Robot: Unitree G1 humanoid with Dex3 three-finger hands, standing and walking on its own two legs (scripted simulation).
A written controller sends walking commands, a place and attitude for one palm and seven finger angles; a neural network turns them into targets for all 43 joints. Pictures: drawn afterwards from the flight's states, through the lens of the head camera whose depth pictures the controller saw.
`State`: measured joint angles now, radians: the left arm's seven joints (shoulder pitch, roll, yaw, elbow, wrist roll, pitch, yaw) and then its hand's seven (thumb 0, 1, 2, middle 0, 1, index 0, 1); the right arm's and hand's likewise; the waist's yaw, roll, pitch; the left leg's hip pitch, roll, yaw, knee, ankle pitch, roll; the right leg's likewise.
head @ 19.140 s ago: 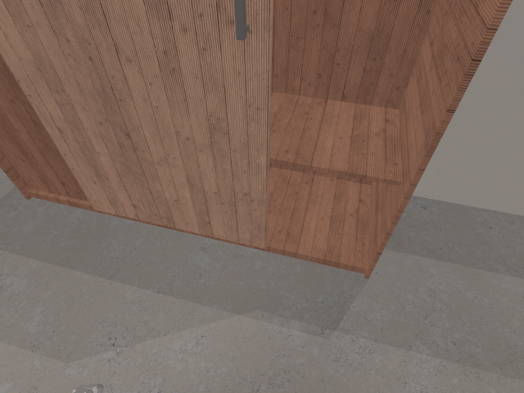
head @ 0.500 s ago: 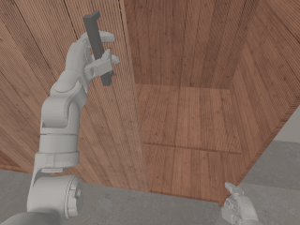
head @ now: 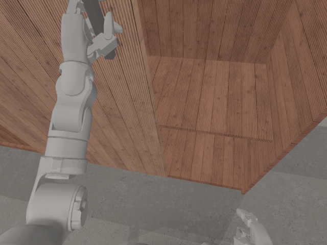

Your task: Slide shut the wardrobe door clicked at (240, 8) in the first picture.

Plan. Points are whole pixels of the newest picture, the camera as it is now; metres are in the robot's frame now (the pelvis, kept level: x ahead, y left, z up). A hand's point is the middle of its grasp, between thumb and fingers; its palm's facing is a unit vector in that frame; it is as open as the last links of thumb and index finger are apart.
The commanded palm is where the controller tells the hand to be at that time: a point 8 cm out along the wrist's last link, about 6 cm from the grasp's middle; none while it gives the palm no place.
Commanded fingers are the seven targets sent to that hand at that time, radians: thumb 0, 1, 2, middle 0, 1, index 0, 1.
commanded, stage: step sideways, sliding the door along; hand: left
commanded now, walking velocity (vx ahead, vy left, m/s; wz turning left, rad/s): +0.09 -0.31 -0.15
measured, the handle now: (99, 11) +0.47 +0.15 +0.28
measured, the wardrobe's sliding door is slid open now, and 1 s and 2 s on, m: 0.44 0.28 0.02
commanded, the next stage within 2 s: none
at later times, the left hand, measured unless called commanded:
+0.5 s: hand (129, 37) +0.43 +0.09 +0.26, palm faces +0.27 -0.96 -0.10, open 6.6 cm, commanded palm +0.40 +0.07 +0.26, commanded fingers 0.00 0.90 0.90 -0.45 -1.40 -0.45 -1.40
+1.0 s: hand (199, 42) +0.42 -0.03 +0.25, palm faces +0.27 -0.96 -0.08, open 6.8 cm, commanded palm +0.38 -0.05 +0.26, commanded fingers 0.00 0.90 0.90 -0.45 -1.40 -0.45 -1.40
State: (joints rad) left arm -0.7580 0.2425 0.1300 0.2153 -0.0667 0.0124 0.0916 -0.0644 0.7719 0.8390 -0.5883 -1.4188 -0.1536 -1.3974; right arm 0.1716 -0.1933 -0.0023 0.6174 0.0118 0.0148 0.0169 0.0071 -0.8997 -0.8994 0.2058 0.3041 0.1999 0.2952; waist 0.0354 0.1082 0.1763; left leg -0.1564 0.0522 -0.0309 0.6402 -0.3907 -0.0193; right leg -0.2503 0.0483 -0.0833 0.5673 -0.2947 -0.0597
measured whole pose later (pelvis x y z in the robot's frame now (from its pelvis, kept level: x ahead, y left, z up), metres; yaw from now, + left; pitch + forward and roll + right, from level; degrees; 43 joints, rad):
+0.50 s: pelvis +0.01 -0.10 -0.01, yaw +2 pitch -6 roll -3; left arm -0.83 0.27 0.13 0.24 -0.09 -0.03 0.11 -0.06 0.77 0.87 -0.59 -1.43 -0.13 -1.24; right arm 0.06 -0.18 -0.01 0.58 0.06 0.01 0.05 0.01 -0.90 -0.90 0.20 0.30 0.20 0.30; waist 0.13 0.11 0.28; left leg -0.23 0.25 -0.04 0.72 -0.33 -0.11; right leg -0.19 0.01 -0.08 0.59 -0.27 0.00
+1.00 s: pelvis +0.06 -0.20 +0.01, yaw +3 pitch -1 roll +0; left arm -0.45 0.18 0.11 -0.23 -0.04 -0.02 0.17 -0.06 0.76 0.83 -0.58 -1.49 -0.12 -1.16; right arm 0.04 -0.21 -0.05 0.58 0.05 -0.04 0.04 0.01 -0.90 -0.90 0.20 0.30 0.20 0.29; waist 0.07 0.04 0.20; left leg -0.22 0.17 0.09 0.56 -0.17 -0.03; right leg -0.31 0.04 -0.08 0.64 -0.23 -0.04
